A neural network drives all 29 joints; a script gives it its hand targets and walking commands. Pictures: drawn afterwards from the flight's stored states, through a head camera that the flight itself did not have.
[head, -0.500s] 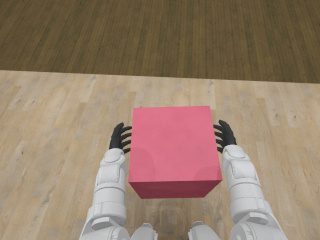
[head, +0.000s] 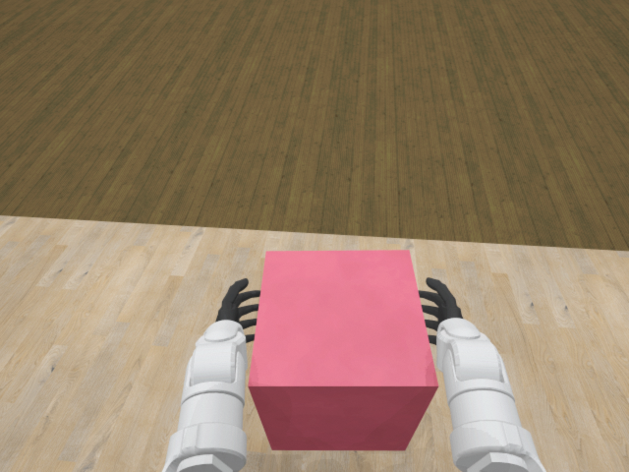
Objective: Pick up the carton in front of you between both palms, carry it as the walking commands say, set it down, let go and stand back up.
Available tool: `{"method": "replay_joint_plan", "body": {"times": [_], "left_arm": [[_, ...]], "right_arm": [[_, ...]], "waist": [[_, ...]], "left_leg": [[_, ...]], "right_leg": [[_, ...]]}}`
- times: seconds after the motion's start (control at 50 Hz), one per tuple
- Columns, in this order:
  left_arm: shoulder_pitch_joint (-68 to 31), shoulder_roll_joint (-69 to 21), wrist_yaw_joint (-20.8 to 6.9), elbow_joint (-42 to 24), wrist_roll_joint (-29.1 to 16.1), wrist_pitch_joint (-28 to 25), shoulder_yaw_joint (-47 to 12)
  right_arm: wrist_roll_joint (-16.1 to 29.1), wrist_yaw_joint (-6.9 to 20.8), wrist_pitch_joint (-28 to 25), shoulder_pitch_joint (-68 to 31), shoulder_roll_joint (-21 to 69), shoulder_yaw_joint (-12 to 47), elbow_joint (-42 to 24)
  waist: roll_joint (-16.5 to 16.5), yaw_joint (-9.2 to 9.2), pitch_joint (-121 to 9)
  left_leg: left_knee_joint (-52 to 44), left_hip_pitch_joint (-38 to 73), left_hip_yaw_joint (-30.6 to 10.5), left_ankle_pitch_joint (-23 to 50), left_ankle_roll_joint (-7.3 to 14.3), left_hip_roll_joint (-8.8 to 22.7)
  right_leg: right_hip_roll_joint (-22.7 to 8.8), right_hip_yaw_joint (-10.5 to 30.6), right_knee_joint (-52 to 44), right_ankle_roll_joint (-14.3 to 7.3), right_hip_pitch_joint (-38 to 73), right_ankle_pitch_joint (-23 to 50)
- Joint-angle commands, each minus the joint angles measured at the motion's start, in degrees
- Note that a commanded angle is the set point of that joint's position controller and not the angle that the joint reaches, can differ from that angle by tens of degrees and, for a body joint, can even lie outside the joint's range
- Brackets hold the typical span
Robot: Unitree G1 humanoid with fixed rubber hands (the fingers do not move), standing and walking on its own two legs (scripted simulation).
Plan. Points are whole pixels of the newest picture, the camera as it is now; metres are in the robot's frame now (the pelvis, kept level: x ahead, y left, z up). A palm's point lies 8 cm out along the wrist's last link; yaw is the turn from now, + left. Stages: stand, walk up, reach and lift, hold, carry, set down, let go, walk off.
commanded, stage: reach and lift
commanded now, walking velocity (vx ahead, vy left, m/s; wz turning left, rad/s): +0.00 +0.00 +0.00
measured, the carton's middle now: (337, 354) +0.30 +0.00 -0.05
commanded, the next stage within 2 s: hold in 0.84 s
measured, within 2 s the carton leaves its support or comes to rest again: neither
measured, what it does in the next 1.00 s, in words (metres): stands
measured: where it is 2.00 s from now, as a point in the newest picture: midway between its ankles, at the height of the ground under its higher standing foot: outside the picture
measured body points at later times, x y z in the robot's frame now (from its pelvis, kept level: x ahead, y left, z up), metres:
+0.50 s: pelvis +0.01 +0.00 +0.00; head -0.02 +0.00 +0.45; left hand +0.31 +0.15 +0.03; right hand +0.31 -0.15 +0.02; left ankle +0.02 +0.13 -0.74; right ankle +0.02 -0.13 -0.74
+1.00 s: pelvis +0.01 +0.00 +0.01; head -0.04 +0.00 +0.45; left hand +0.31 +0.15 +0.05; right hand +0.31 -0.15 +0.05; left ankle +0.02 +0.13 -0.74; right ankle +0.02 -0.13 -0.74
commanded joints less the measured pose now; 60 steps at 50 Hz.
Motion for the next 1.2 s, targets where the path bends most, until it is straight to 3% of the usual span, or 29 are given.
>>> {"method": "replay_joint_plan", "body": {"times": [0.0, 0.2, 0.52, 0.8, 0.9, 1.04, 1.18], "left_arm": [[-30.59, -56.57, -14.97, 1.14, -13.16, -1.12, -30.93], [-29.66, -55.64, -14.75, 0.28, -13.11, -0.25, -31.25], [-23.37, -53.89, -14.32, -6.10, -14.72, 1.69, -33.72], [-22.99, -53.38, -14.36, -8.76, -15.56, 3.81, -34.62], [-23.25, -54.28, -14.04, -13.28, -17.66, 5.43, -37.72], [-23.10, -51.67, -13.84, -10.43, -15.73, 7.94, -34.39], [-27.54, -53.31, -14.33, -9.88, -16.05, 7.37, -34.40]], "right_arm": [[13.93, 15.28, -2.29, -33.39, 55.94, 31.65, -0.96], [13.71, 14.93, -1.43, -32.36, 54.99, 31.96, -1.82], [15.40, 14.22, 0.70, -25.68, 54.09, 34.27, -7.95], [16.12, 14.15, 2.74, -25.17, 53.41, 34.82, -10.26], [18.12, 14.13, 4.23, -25.82, 53.59, 38.01, -14.86], [16.05, 14.19, 6.70, -25.58, 50.85, 34.36, -11.87], [16.64, 14.85, 6.16, -30.27, 52.38, 34.74, -11.54]], "waist": [[0.31, 0.13, -11.41], [0.07, -0.05, -12.36], [-0.08, 0.06, -13.16], [0.02, 0.09, -11.26], [0.27, 0.25, -13.83], [0.20, -0.07, -6.17], [0.25, 0.06, -8.37]], "left_leg": [[-4.71, 1.50, 5.25, 2.60, 0.37, -3.17], [-5.74, 3.79, 5.43, 4.89, 0.09, -3.41], [-7.19, 8.06, 4.96, 14.43, -0.24, -3.91], [-7.92, 8.69, 4.88, 13.99, -0.21, -3.82], [-8.35, 10.65, 4.68, 16.99, -0.53, -3.72], [-10.01, 8.45, 5.03, 8.03, -0.17, -3.42], [-9.21, 8.48, 5.24, 6.46, 0.00, -3.28]], "right_leg": [[3.22, -5.14, -4.17, -0.84, 3.81, 2.04], [3.48, -5.26, -5.13, -0.35, 5.96, 4.46], [3.86, -4.71, -6.55, 0.17, 10.02, 14.12], [3.85, -4.39, -7.54, 0.12, 10.92, 13.56], [3.99, -4.34, -7.86, 0.23, 12.88, 16.25], [3.70, -4.69, -9.64, -0.23, 10.35, 7.28], [3.50, -4.97, -8.81, -0.27, 10.27, 5.72]]}}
